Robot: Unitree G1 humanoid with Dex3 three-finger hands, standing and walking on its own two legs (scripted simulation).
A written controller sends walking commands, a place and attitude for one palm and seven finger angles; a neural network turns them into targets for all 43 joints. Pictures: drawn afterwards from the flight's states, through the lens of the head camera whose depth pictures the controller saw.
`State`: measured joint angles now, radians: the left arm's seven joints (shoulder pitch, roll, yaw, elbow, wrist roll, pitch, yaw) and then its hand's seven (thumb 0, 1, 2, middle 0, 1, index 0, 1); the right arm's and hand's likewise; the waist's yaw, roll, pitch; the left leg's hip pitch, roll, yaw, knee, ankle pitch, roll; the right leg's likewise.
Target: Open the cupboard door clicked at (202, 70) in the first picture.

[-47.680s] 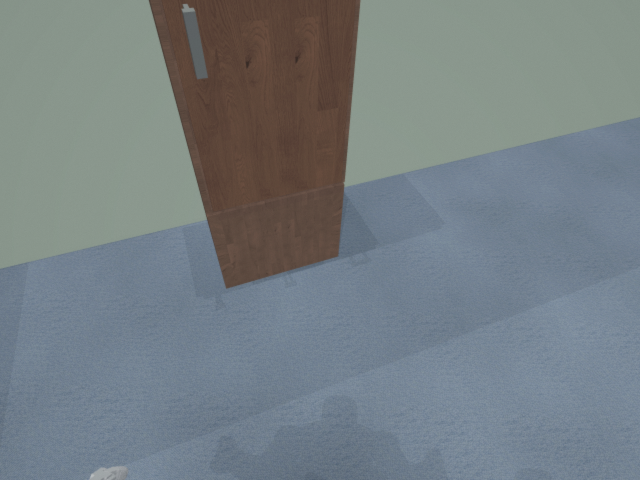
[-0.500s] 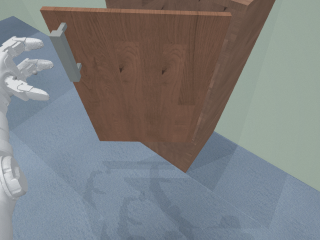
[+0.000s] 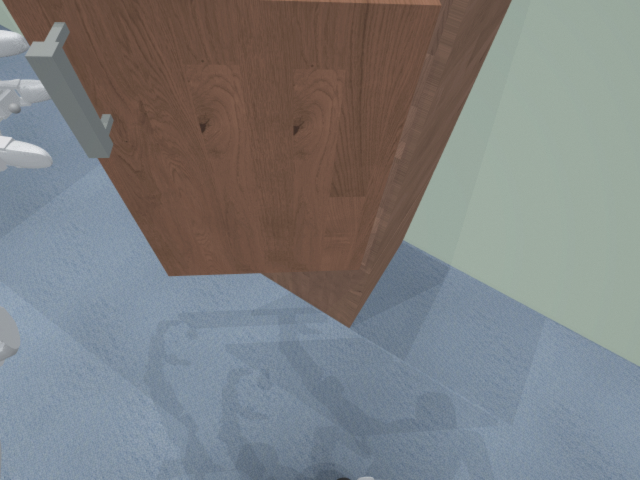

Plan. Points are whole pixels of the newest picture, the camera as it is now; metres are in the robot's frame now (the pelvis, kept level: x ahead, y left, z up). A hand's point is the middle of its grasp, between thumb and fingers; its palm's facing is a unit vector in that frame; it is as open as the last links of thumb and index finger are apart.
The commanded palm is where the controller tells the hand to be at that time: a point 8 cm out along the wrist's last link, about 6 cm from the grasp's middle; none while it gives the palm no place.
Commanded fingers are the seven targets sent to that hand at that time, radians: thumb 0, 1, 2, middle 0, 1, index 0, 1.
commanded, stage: move the hooked fingers beside the handle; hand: left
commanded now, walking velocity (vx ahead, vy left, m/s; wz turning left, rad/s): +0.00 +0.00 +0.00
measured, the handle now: (80, 94) +0.53 +0.23 +0.17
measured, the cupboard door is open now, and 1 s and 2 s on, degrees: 36 36 36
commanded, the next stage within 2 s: slide the fingers in behind the handle in 0.68 s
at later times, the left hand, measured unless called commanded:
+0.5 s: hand out of the picture +0.45 +0.29 +0.18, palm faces +0.00 -1.00 -0.01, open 14.0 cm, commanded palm +0.44 +0.34 +0.17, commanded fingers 0.00 -0.50 0.30 -0.30 -1.20 -0.30 -1.20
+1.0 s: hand (10, 127) +0.46 +0.28 +0.18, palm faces -0.03 -1.00 +0.02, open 14.0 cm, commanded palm +0.44 +0.33 +0.17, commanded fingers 0.00 -0.50 0.30 -0.30 -1.20 -0.30 -1.20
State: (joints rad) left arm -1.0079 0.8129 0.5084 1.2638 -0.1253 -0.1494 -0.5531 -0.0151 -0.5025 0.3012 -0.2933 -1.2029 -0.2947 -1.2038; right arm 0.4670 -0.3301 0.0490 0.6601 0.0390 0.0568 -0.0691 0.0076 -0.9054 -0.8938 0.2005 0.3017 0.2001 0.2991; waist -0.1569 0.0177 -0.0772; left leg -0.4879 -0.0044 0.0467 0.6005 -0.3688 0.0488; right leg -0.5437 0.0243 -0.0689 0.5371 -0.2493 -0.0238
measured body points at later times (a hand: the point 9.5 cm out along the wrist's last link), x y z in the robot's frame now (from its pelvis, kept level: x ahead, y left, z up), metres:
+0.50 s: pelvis -0.01 +0.00 +0.00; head +0.06 +0.02 +0.44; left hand +0.45 +0.34 +0.18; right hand +0.04 -0.27 -0.11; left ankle -0.06 +0.08 -0.73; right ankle +0.00 -0.11 -0.73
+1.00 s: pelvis -0.02 +0.01 +0.00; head +0.06 +0.02 +0.44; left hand +0.45 +0.33 +0.18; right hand -0.03 -0.27 -0.11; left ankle -0.06 +0.08 -0.73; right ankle +0.00 -0.11 -0.73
